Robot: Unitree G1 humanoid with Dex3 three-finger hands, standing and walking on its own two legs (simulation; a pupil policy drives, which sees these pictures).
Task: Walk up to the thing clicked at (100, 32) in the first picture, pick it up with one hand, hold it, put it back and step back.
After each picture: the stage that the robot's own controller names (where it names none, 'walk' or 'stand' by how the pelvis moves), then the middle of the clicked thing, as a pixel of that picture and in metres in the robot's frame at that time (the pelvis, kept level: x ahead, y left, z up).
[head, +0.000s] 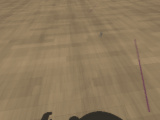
stand; (101, 34) +2.30 -0.28 -0.72
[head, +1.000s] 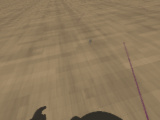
walk; (90, 41) +2.16 +0.12 -0.70
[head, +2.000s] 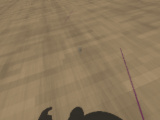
walk; (80, 49) +1.53 +0.35 -0.72
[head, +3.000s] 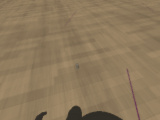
walk; (77, 66) +1.00 +0.30 -0.72
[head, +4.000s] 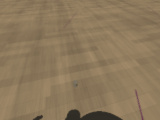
walk; (75, 83) +0.61 +0.22 -0.70
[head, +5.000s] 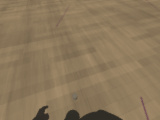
walk; (75, 97) +0.36 +0.16 -0.69
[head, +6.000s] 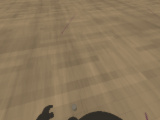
stand; (74, 107) +0.29 +0.17 -0.72
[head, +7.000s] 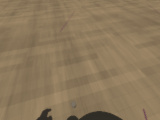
stand; (73, 104) +0.30 +0.19 -0.72
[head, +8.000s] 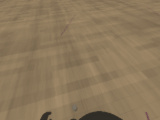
stand; (74, 108) +0.29 +0.18 -0.73
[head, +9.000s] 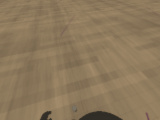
stand; (74, 109) +0.28 +0.19 -0.73
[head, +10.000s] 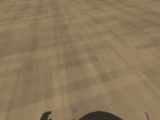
go down; (74, 108) +0.28 +0.18 -0.73
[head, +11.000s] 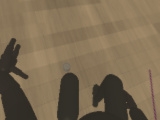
go down; (66, 67) +0.40 +0.16 -0.32
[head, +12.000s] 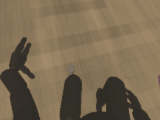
go down; (71, 70) +0.40 +0.15 -0.32
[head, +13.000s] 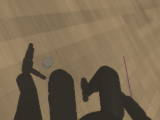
close in; (47, 63) +0.40 +0.19 -0.23
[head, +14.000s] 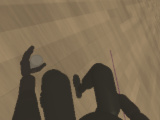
close; (35, 62) +0.40 +0.20 -0.23
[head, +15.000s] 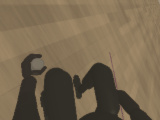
lift; (36, 65) +0.38 +0.20 -0.23
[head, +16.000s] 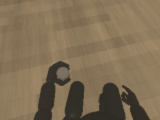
lift; (64, 75) +0.31 +0.19 -0.02
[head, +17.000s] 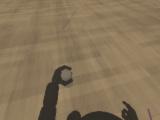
hold; (67, 79) +0.31 +0.17 +0.02
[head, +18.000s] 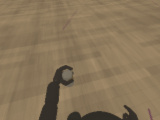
hold; (68, 78) +0.32 +0.16 +0.01
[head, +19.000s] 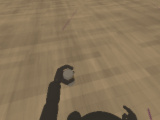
crouch; (69, 78) +0.32 +0.16 +0.02
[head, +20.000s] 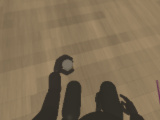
crouch; (68, 67) +0.39 +0.15 -0.08
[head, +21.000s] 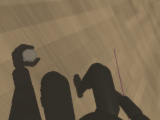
lower; (30, 57) +0.43 +0.22 -0.22
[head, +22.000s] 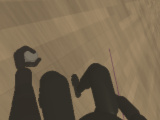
lower; (30, 58) +0.42 +0.21 -0.24
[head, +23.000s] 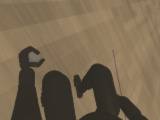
lower; (34, 58) +0.42 +0.21 -0.23
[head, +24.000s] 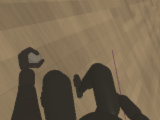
lower; (34, 59) +0.41 +0.21 -0.23
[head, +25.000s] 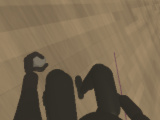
loosen; (38, 62) +0.39 +0.20 -0.23
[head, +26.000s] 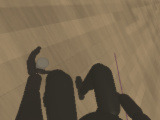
withdraw; (41, 65) +0.38 +0.18 -0.23
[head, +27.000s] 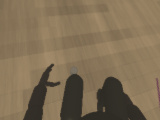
walk; (73, 71) +0.39 +0.13 -0.32
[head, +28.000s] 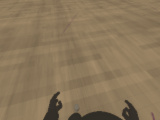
stand; (76, 108) +0.29 +0.13 -0.66
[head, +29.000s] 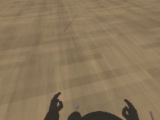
stand; (76, 105) +0.31 +0.14 -0.66
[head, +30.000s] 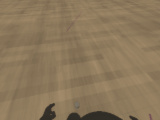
stand; (77, 105) +0.31 +0.13 -0.69
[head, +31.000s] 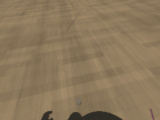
walk; (79, 102) +0.34 +0.14 -0.71
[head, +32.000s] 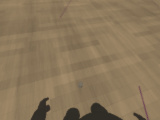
walk; (80, 85) +0.49 +0.06 -0.71
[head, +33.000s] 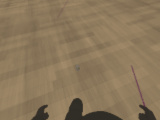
walk; (77, 67) +0.80 +0.23 -0.68
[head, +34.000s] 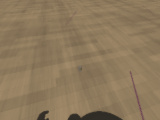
stand; (80, 68) +0.95 +0.17 -0.71
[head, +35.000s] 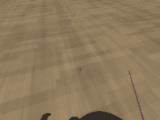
stand; (79, 69) +0.97 +0.20 -0.73
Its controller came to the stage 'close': yes
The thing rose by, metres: 0.73
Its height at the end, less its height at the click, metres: +0.00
